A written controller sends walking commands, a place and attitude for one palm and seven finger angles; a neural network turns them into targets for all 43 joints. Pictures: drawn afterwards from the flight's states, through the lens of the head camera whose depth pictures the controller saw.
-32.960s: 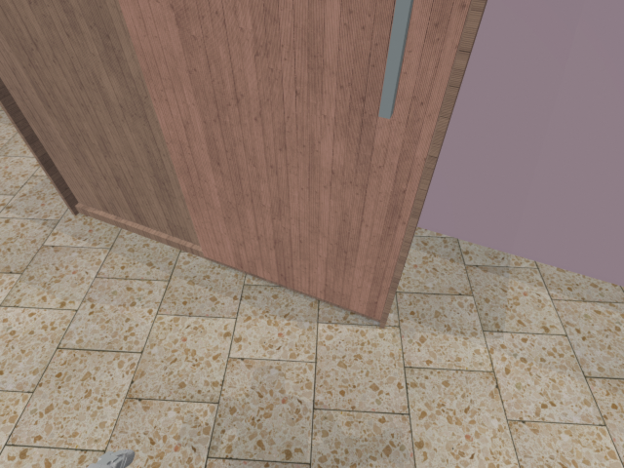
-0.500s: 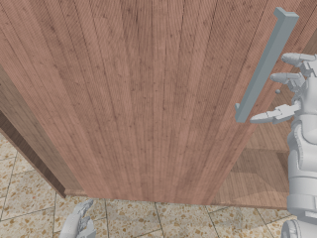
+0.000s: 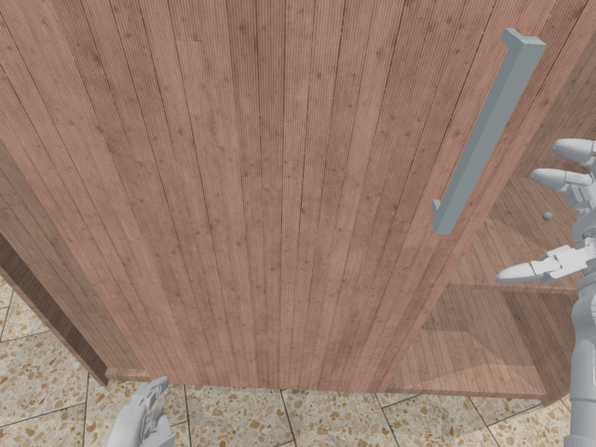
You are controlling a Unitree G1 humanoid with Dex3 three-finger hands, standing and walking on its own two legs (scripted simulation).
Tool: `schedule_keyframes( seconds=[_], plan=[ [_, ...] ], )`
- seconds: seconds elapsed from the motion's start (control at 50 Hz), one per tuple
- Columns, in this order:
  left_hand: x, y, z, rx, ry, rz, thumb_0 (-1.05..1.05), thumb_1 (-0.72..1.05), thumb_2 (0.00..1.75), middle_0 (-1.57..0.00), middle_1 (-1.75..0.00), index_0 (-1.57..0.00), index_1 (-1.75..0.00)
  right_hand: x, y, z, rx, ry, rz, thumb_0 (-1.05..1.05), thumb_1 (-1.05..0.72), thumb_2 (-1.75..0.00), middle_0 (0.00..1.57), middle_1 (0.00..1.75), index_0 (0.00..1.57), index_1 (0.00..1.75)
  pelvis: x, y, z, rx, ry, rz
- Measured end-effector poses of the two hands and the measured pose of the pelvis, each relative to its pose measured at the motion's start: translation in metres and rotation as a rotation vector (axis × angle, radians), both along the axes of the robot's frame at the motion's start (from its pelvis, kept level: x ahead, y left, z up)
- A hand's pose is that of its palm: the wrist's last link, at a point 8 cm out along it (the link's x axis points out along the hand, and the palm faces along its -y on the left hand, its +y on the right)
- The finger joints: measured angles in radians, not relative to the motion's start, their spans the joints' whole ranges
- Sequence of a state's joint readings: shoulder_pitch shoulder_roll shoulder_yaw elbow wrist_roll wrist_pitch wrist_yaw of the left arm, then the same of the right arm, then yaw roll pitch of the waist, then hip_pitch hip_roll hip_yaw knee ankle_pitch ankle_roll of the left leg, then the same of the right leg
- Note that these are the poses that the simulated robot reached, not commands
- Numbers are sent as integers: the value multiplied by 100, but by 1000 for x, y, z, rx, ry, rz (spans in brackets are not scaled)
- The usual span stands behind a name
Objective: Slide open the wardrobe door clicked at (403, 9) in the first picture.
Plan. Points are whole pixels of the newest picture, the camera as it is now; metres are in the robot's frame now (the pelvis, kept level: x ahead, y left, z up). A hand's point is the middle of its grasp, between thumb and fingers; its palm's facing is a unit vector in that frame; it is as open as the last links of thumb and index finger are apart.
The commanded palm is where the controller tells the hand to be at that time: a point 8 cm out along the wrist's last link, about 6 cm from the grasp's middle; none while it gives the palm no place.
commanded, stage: slip the hand off the handle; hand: right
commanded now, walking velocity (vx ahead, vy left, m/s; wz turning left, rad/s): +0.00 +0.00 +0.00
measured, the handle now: (471, 145) +0.43 -0.20 +0.23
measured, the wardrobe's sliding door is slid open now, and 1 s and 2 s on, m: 0.55 0.55 0.55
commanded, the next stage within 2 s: draw the hand back to the body in 0.34 s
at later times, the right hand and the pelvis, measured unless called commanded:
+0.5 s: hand (586, 274) +0.24 -0.25 +0.22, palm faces +0.27 +0.96 -0.13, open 14.7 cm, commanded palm +0.20 -0.29 +0.21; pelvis -0.01 +0.01 +0.00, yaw -2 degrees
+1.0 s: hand out of the picture +0.19 -0.26 +0.19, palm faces +0.21 +0.97 -0.11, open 14.5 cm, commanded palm +0.16 -0.30 +0.20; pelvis -0.02 +0.01 +0.00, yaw -3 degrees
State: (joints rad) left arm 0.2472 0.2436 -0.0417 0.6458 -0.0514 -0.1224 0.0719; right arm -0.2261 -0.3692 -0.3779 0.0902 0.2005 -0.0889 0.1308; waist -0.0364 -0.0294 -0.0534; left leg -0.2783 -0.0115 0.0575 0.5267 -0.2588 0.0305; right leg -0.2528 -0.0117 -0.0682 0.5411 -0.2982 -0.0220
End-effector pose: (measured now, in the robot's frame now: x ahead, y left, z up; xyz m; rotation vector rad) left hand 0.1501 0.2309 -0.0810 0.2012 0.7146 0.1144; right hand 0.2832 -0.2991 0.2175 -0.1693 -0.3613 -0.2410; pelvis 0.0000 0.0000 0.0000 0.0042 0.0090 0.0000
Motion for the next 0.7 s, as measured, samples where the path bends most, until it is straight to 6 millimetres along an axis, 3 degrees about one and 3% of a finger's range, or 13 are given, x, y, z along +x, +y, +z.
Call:
schedule_keyframes(
  seconds=[0.22,0.42,0.5,0.64,0.7],
  plan=[
    [33,-16,16,-16,-118,-84,1,90,90,-20,-30,-21,-30,-46,1,3,-9,-7,-4,-1,56,-20,25,116,25,115,-6,4,0,1,-30,-25],
    [35,-19,20,-16,-148,-111,1,90,90,-20,-30,-21,-30,-75,5,2,-24,-16,-5,-1,56,-20,25,116,25,115,-8,8,0,1,-47,-29],
    [31,-18,17,-13,-136,-109,1,90,90,-20,-30,-21,-30,-80,3,2,-11,-7,-2,-1,56,-20,26,116,25,115,-10,8,0,2,-54,-34],
    [32,-15,21,-29,-169,-77,1,90,90,-20,-30,-21,-30,-75,-1,-10,82,254,111,-1,55,-20,25,116,25,115,-9,7,3,2,-81,-38],
    [38,-16,27,-39,-213,-80,1,90,90,-20,-30,-21,-30,-80,-1,-7,91,270,130,-1,55,-20,25,116,25,115,-9,6,3,2,-90,-35]
  ],
)
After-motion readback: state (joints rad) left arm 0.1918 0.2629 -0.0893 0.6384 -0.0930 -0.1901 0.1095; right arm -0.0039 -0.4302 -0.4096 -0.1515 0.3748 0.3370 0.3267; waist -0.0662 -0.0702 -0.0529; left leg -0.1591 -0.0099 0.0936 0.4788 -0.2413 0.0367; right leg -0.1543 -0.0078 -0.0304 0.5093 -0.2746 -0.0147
